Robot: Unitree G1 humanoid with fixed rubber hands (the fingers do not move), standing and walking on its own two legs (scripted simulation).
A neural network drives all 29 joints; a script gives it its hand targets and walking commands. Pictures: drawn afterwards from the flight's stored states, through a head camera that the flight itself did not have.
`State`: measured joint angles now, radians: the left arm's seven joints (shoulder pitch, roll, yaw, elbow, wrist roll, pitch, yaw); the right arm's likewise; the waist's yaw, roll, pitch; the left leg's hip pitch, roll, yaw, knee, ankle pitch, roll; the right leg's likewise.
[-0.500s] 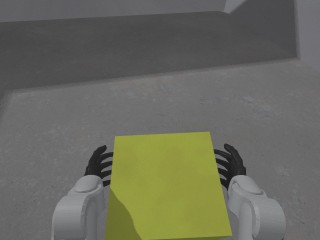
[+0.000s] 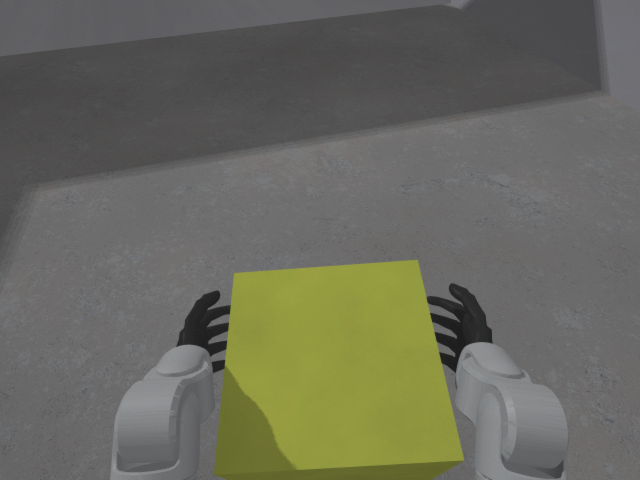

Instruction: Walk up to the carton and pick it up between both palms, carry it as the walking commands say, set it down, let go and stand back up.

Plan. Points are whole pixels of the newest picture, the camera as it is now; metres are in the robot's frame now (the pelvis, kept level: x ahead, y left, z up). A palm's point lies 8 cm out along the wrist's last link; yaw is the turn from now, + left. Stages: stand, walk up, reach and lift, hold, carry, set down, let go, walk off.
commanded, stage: carry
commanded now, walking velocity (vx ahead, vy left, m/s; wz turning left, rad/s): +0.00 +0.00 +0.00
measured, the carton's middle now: (334, 387) +0.24 -0.01 +0.00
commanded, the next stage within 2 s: none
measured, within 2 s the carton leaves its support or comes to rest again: neither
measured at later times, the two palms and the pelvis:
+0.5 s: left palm (164, 370) +0.22 +0.17 +0.09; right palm (445, 362) +0.23 -0.12 +0.10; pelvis -0.02 +0.03 +0.00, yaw +0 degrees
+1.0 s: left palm (163, 364) +0.23 +0.18 +0.08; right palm (437, 354) +0.24 -0.12 +0.10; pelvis -0.02 +0.04 +0.00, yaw +0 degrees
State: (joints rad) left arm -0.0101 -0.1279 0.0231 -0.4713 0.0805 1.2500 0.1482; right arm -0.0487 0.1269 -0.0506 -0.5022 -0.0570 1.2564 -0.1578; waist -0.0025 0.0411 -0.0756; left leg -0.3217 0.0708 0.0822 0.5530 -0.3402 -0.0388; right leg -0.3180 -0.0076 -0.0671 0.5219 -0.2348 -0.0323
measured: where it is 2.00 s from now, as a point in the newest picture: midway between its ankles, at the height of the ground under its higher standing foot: outside the picture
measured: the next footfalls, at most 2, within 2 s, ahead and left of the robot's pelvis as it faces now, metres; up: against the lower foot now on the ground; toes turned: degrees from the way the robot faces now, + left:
none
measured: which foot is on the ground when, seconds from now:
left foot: down 0.00-1.00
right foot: down 0.00-1.00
